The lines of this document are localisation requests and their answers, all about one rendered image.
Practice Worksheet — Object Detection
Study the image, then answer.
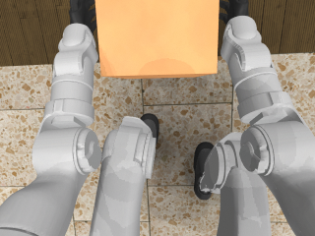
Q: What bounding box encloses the left robot foot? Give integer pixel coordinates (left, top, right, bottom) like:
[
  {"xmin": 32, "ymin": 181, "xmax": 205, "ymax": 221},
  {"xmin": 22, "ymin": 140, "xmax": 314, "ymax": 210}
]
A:
[{"xmin": 141, "ymin": 113, "xmax": 159, "ymax": 144}]

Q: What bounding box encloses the robot right forearm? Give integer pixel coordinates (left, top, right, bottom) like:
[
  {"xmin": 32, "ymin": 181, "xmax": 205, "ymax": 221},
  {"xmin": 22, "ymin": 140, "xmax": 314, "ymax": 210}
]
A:
[{"xmin": 220, "ymin": 16, "xmax": 315, "ymax": 139}]

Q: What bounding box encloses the robot left forearm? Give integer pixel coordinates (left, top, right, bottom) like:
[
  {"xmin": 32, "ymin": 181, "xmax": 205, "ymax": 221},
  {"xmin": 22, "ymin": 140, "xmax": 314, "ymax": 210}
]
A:
[{"xmin": 31, "ymin": 23, "xmax": 98, "ymax": 167}]

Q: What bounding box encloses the robot left hand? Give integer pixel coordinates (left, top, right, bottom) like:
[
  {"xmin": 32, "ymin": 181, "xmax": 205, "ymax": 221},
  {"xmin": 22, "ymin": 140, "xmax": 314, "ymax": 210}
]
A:
[{"xmin": 69, "ymin": 0, "xmax": 97, "ymax": 35}]

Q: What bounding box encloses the robot right upper arm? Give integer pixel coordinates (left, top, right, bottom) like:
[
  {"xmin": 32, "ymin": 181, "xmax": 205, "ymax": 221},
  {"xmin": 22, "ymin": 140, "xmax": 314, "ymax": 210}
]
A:
[{"xmin": 239, "ymin": 120, "xmax": 315, "ymax": 236}]

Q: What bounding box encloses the carton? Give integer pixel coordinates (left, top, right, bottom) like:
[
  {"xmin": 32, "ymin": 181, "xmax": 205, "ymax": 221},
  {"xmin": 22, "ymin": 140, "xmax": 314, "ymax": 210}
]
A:
[{"xmin": 94, "ymin": 0, "xmax": 220, "ymax": 80}]

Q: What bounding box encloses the robot left upper arm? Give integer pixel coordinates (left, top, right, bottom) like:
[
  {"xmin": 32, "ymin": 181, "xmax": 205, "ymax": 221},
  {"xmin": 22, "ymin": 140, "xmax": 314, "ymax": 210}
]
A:
[{"xmin": 0, "ymin": 126, "xmax": 102, "ymax": 236}]

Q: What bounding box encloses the robot right hand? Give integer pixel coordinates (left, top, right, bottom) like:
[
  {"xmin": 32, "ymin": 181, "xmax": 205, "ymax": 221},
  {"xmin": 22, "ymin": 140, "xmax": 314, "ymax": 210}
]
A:
[{"xmin": 219, "ymin": 0, "xmax": 249, "ymax": 25}]

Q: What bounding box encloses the robot left thigh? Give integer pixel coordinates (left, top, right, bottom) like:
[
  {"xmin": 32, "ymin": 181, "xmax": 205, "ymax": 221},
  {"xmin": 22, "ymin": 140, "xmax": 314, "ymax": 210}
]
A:
[{"xmin": 89, "ymin": 125, "xmax": 157, "ymax": 236}]

